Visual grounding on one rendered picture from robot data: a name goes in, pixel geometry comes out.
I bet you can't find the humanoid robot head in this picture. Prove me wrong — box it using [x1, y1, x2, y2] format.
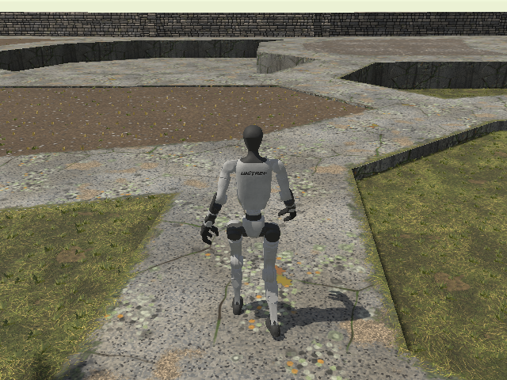
[240, 125, 267, 163]

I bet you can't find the robot left hand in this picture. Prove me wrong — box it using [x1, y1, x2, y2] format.
[200, 224, 219, 245]

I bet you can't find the robot right forearm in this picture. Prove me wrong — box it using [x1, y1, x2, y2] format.
[284, 189, 296, 212]

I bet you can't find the left robot upper arm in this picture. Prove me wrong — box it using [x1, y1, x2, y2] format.
[215, 160, 237, 205]

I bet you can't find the right robot upper arm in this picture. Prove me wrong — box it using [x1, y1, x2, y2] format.
[269, 159, 292, 201]

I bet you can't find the robot right thigh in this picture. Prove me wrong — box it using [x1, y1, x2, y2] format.
[262, 222, 280, 283]

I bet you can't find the robot right hand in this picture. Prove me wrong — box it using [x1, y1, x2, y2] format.
[278, 208, 296, 221]

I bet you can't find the robot left forearm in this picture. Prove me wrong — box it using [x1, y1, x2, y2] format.
[204, 192, 222, 227]

